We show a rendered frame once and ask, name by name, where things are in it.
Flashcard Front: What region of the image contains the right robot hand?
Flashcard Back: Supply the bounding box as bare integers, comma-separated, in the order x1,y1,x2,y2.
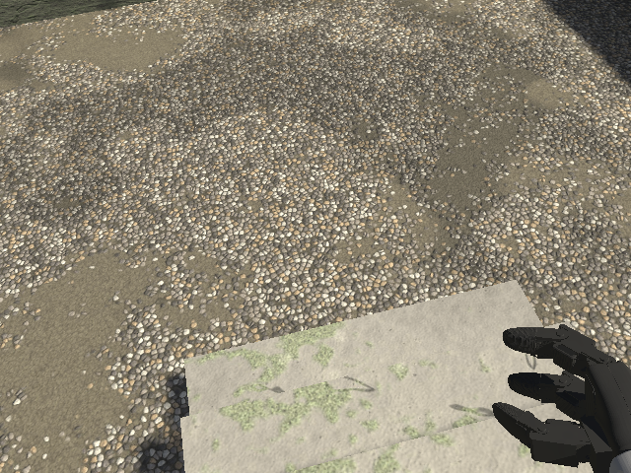
492,324,631,473

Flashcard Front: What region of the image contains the right robot forearm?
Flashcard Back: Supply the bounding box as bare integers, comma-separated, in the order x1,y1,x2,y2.
609,450,631,473

